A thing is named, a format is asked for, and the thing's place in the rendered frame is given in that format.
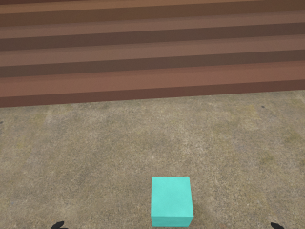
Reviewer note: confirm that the carton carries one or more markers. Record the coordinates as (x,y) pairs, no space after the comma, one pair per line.
(171,202)

